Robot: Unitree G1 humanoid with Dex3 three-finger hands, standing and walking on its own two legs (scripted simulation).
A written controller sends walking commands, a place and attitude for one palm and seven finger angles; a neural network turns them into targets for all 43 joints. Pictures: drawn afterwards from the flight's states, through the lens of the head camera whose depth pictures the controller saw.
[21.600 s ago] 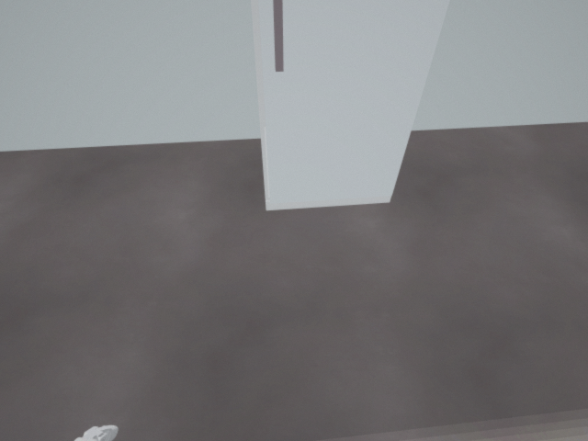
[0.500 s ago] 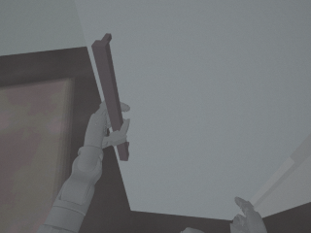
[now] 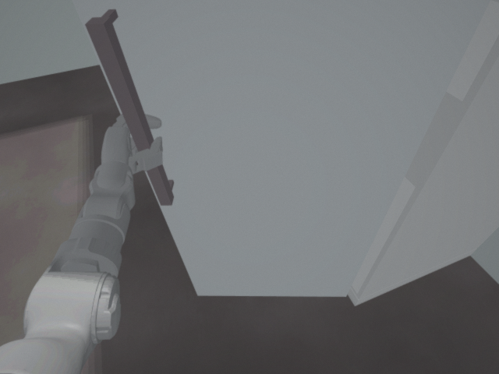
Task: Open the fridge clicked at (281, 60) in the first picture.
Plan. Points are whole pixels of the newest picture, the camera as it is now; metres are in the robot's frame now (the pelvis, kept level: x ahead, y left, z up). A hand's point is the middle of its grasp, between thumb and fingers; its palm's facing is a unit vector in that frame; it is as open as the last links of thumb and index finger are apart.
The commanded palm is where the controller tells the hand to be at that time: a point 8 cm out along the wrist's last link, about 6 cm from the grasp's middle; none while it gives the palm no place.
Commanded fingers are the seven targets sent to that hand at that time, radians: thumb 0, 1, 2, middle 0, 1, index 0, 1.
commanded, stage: stop walking and hold the door back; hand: left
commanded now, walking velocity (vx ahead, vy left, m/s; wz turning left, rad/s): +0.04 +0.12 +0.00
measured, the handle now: (144, 126) +0.49 +0.20 +0.16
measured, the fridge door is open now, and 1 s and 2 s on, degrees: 68 66 65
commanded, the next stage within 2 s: loosen the grip on the handle in 1.10 s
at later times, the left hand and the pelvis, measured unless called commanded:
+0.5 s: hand (154, 147) +0.45 +0.18 +0.14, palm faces +0.12 -0.98 -0.13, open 5.8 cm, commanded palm +0.42 +0.25 +0.12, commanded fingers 0.00 0.90 0.90 -0.45 -1.40 -0.45 -1.40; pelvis +0.00 +0.02 +0.00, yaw -3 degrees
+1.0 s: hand (154, 149) +0.45 +0.18 +0.13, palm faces +0.08 -0.98 -0.16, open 6.0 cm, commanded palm +0.42 +0.25 +0.12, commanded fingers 0.00 0.90 0.90 -0.45 -1.40 -0.45 -1.40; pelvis +0.04 +0.04 +0.00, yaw -4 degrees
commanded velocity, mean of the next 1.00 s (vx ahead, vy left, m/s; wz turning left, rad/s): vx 0.01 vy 0.03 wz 0.00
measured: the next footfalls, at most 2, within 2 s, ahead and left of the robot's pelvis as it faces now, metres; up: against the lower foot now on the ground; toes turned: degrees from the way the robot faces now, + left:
right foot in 0.02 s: +0.11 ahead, -0.10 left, +0.00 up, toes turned -5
left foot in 0.40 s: +0.07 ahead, +0.15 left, +0.00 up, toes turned +0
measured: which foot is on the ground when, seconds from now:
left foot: down 0.00-0.02, up 0.04-0.38, down 0.40-1.00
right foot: up 0.00-0.00, down 0.02-1.00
